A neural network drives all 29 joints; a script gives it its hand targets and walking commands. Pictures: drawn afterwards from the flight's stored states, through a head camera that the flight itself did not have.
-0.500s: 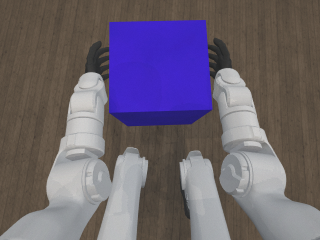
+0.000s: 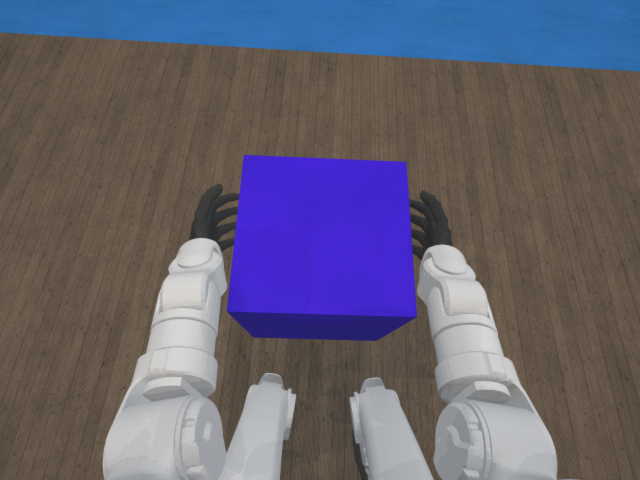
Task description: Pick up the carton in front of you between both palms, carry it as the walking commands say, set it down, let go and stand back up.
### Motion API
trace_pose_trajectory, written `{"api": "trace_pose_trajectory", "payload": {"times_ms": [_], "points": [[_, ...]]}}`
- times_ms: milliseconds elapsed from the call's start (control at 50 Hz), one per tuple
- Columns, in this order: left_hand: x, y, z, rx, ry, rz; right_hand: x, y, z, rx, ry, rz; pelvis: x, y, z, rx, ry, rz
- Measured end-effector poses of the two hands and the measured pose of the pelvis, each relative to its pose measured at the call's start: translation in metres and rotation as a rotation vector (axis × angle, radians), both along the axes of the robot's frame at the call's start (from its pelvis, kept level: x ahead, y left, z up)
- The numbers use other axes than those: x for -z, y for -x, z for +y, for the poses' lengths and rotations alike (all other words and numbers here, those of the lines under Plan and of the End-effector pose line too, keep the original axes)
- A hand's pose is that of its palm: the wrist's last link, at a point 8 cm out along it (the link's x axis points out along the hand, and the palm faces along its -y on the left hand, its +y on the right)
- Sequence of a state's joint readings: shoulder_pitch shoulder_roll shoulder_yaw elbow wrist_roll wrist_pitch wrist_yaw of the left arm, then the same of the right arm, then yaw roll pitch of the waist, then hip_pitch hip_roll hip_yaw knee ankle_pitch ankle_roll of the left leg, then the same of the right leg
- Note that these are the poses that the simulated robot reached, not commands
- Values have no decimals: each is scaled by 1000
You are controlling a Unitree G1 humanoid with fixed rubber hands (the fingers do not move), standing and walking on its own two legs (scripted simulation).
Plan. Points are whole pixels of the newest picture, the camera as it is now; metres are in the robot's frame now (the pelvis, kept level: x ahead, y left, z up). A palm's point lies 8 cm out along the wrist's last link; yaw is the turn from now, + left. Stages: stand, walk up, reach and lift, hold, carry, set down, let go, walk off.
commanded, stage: reach and lift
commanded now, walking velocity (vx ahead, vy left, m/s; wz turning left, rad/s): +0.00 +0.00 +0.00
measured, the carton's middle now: (319, 261) +0.41 +0.02 -0.11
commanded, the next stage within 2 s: hold in 1.70 s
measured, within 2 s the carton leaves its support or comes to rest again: neither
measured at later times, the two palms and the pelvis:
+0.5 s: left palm (173, 227) +0.36 +0.15 +0.11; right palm (500, 234) +0.36 -0.15 +0.11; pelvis +0.05 +0.01 +0.13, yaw +0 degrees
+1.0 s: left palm (123, 218) +0.33 +0.16 +0.19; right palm (547, 213) +0.34 -0.14 +0.19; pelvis +0.04 -0.01 +0.16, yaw +1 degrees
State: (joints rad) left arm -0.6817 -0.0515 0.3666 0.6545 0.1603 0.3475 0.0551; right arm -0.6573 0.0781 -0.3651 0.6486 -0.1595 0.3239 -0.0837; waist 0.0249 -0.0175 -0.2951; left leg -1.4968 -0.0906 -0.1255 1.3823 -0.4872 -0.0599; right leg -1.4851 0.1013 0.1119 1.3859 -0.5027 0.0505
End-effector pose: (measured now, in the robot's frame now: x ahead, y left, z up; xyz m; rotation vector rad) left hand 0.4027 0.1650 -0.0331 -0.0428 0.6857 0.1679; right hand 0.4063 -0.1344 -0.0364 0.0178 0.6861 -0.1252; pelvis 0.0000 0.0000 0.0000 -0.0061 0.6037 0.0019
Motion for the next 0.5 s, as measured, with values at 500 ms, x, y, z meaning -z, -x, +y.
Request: {"api": "trace_pose_trajectory", "payload": {"times_ms": [500], "points": [[-147, 46, -12, 5, -5, -14, -149, 45, -12, 8, -7, -14, -129, -53, 9, 6, -3, -360]]}}
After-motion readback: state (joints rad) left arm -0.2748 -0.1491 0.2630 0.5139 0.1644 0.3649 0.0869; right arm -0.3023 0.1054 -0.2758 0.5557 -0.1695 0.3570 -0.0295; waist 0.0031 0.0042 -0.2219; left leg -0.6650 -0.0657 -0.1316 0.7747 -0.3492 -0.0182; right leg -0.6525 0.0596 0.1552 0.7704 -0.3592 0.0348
